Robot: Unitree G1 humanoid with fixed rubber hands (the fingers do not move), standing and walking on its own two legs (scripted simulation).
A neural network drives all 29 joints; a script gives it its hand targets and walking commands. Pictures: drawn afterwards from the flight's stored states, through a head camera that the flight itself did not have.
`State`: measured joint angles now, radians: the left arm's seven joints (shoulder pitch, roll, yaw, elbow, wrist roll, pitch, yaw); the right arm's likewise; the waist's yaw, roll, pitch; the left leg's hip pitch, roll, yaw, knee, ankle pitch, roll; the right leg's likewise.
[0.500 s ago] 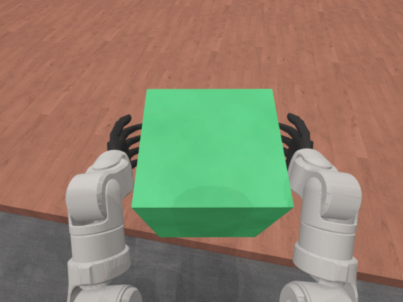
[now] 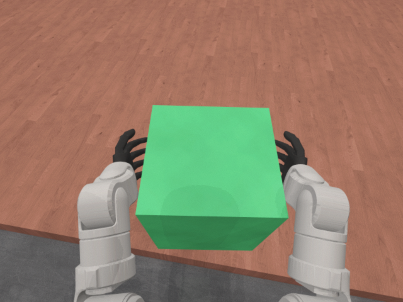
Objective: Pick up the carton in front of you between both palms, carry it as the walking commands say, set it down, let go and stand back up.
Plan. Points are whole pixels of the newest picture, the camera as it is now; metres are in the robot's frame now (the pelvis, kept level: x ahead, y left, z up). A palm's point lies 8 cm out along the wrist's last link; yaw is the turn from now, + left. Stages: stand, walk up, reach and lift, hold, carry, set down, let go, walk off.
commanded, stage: carry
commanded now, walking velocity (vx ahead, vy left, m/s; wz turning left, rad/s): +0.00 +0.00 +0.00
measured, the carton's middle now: (207, 185) +0.35 +0.00 +0.03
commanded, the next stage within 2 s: none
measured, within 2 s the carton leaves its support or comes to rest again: neither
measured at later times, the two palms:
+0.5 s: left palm (115, 162) +0.36 +0.17 +0.09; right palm (274, 163) +0.37 -0.13 +0.09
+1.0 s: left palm (105, 157) +0.36 +0.19 +0.10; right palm (268, 156) +0.38 -0.11 +0.10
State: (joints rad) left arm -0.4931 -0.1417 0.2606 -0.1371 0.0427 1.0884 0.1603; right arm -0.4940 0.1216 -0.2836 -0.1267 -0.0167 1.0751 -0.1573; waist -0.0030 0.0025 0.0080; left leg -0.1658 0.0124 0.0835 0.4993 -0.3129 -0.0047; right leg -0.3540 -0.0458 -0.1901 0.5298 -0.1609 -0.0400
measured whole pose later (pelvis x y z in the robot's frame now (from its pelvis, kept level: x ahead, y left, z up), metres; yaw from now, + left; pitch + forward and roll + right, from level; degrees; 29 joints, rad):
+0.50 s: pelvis +0.04 +0.01 -0.02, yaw +2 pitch +4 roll -1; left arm -0.45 -0.14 0.24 -0.11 0.05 1.08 0.16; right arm -0.43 0.12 -0.26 -0.12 -0.03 1.06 -0.15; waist 0.00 0.02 -0.02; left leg -0.12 -0.01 0.06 0.58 -0.43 0.03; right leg -0.38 0.02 -0.17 0.53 -0.18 -0.06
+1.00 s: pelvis +0.05 +0.02 -0.02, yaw +2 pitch +2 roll +0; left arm -0.49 -0.12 0.26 0.03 0.06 1.09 0.16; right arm -0.48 0.11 -0.27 0.02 -0.06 1.08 -0.15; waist 0.01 0.01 -0.10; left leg -0.17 -0.02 0.06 0.55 -0.41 0.04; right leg -0.34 -0.02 -0.15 0.58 -0.27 -0.05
